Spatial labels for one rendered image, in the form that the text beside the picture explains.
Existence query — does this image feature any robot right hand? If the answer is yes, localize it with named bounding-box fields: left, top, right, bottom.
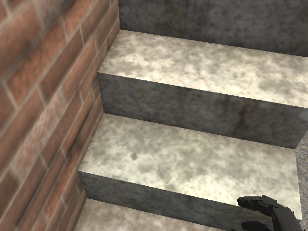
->
left=231, top=195, right=306, bottom=231

